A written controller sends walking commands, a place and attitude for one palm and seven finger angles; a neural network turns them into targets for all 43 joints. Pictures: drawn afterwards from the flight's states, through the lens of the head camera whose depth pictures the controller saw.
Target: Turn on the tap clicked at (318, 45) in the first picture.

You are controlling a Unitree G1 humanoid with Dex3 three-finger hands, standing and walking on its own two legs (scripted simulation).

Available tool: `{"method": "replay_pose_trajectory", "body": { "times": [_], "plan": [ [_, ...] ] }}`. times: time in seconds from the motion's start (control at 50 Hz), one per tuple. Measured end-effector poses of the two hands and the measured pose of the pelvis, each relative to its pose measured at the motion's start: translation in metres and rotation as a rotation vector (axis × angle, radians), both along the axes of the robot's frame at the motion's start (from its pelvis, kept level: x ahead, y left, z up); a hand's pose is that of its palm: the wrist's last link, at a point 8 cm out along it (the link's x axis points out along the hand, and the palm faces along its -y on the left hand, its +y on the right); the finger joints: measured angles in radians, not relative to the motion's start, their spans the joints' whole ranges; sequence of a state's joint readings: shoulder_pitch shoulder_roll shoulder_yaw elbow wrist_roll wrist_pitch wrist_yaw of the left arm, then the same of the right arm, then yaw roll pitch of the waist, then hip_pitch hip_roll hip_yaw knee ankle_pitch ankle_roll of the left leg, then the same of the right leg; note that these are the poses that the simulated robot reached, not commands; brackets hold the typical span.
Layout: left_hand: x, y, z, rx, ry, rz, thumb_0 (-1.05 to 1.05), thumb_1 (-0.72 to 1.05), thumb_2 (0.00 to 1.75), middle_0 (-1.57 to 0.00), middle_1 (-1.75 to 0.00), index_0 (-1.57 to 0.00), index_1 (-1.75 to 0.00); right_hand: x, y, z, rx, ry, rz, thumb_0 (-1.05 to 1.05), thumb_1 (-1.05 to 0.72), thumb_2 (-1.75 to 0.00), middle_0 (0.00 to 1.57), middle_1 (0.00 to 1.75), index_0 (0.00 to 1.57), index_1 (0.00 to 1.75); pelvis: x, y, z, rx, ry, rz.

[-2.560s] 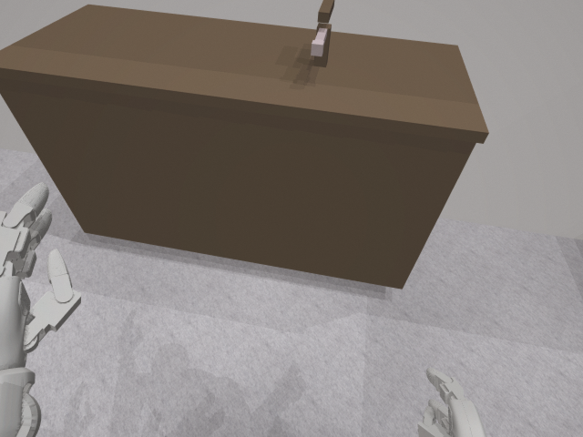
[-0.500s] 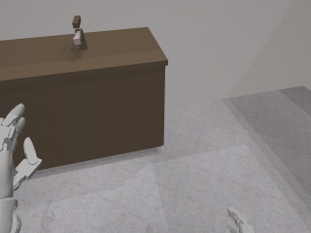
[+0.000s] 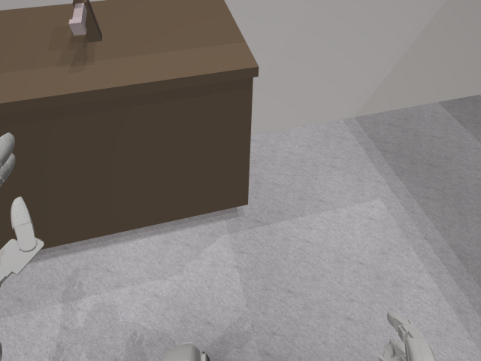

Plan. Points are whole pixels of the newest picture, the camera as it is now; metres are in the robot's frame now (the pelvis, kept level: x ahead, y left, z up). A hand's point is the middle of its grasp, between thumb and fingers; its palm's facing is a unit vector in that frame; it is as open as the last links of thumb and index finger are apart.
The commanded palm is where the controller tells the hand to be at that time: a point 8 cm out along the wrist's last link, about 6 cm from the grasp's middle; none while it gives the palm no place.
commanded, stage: take the last steps up to it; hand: left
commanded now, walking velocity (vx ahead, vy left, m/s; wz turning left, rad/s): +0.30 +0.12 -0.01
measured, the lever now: (77, 26) +0.79 +0.44 +0.13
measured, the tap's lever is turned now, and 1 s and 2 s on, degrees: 0 0 0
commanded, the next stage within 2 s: come to a stop and stand still in 1.50 s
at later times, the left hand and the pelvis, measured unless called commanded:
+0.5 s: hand (50, 161) +0.33 +0.28 +0.17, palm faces +0.45 -0.75 -0.48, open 7.4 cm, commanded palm +0.28 +0.30 +0.18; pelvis +0.12 +0.02 -0.01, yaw -1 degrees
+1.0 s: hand (60, 100) +0.46 +0.32 +0.17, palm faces +0.45 -0.82 -0.34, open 7.4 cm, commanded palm +0.40 +0.34 +0.18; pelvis +0.23 +0.07 -0.01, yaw -2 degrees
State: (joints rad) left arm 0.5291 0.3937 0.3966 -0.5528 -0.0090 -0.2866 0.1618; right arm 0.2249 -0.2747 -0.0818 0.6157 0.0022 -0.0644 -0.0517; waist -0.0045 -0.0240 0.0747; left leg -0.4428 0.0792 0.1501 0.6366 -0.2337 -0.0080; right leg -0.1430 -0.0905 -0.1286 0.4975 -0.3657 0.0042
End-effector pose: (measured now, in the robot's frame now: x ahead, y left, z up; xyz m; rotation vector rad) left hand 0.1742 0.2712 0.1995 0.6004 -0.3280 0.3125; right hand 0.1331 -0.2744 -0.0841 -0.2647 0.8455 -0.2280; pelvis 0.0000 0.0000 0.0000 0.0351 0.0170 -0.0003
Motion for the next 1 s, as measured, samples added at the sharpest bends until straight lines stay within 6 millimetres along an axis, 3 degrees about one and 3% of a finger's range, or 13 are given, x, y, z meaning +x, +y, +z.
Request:
{"method": "replay_pose_trajectory", "body": {
  "times": [0.08,0.16,0.24,0.32,0.42,0.54,0.64,0.74,0.86,0.94,1.0],
  "plan": [
    [0.029,0.028,-0.010,-0.029,-0.074,0.003,0.01,0.89,0.89,-0.22,-0.30,-0.21,-0.31,0.035,0.027,-0.002,0.002,-0.083,-0.032,0.02,-0.91,-0.90,0.20,0.30,0.20,0.30,0.028,0.023,-0.015,-0.002,-0.021,-0.024],
    [0.059,0.043,-0.019,-0.096,-0.070,0.010,0.01,0.89,0.90,-0.21,-0.30,-0.21,-0.31,0.063,0.069,0.001,0.080,-0.134,-0.011,0.02,-0.91,-0.90,0.20,0.30,0.20,0.30,0.044,0.033,-0.013,-0.018,-0.032,-0.026],
    [0.073,0.038,-0.009,-0.117,-0.077,-0.029,0.01,0.89,0.90,-0.21,-0.30,-0.21,-0.31,0.081,0.103,0.004,0.154,-0.152,0.033,0.02,-0.90,-0.90,0.20,0.30,0.20,0.30,0.058,0.038,-0.006,-0.029,-0.025,-0.032],
    [0.079,0.032,0.007,-0.064,-0.080,-0.053,0.01,0.89,0.90,-0.21,-0.30,-0.21,-0.31,0.092,0.120,0.000,0.194,-0.127,0.061,0.02,-0.90,-0.90,0.21,0.30,0.21,0.30,0.074,0.041,-0.001,-0.035,-0.019,-0.029],
    [0.095,0.041,0.011,-0.010,-0.024,0.031,0.01,0.89,0.90,-0.21,-0.30,-0.21,-0.31,0.105,0.116,-0.015,0.211,-0.071,0.060,0.02,-0.90,-0.90,0.21,0.30,0.21,0.30,0.100,0.036,0.001,-0.035,-0.014,-0.027],
    [0.129,0.035,-0.021,-0.073,0.026,0.116,0.01,0.89,0.90,-0.21,-0.30,-0.21,-0.31,0.131,0.080,-0.039,0.171,-0.024,0.060,0.02,-0.90,-0.90,0.21,0.30,0.21,0.30,0.127,0.021,-0.014,-0.039,-0.028,-0.003],
    [0.155,0.015,-0.034,-0.158,0.050,0.045,0.01,0.89,0.90,-0.21,-0.30,-0.21,-0.31,0.154,0.047,-0.020,0.089,-0.014,0.039,0.02,-0.90,-0.90,0.20,0.30,0.21,0.30,0.145,0.018,-0.007,-0.019,-0.036,-0.009],
    [0.176,0.013,-0.013,-0.077,0.024,-0.041,0.01,0.89,0.89,-0.22,-0.30,-0.21,-0.31,0.175,0.032,0.005,0.019,-0.045,0.002,0.02,-0.90,-0.90,0.20,0.30,0.20,0.30,0.165,0.022,0.001,-0.014,-0.022,-0.007],
    [0.197,0.046,0.009,-0.013,-0.089,-0.029,0.01,0.89,0.89,-0.22,-0.30,-0.22,-0.31,0.203,0.049,0.011,-0.019,-0.082,-0.018,0.02,-0.91,-0.90,0.20,0.30,0.20,0.30,0.200,0.047,-0.005,-0.025,-0.029,-0.025],
    [0.221,0.075,-0.005,-0.072,-0.136,0.013,0.01,0.89,0.89,-0.22,-0.30,-0.21,-0.31,0.224,0.079,0.003,0.019,-0.117,-0.048,0.02,-0.90,-0.90,0.20,0.30,0.20,0.30,0.221,0.064,-0.015,-0.014,-0.051,-0.046],
    [0.244,0.085,-0.017,-0.139,-0.106,0.038,0.01,0.89,0.90,-0.21,-0.30,-0.21,-0.31,0.236,0.108,0.000,0.083,-0.128,-0.021,0.02,-0.90,-0.90,0.20,0.30,0.20,0.30,0.229,0.069,-0.011,-0.030,-0.049,-0.033]
  ]
}}
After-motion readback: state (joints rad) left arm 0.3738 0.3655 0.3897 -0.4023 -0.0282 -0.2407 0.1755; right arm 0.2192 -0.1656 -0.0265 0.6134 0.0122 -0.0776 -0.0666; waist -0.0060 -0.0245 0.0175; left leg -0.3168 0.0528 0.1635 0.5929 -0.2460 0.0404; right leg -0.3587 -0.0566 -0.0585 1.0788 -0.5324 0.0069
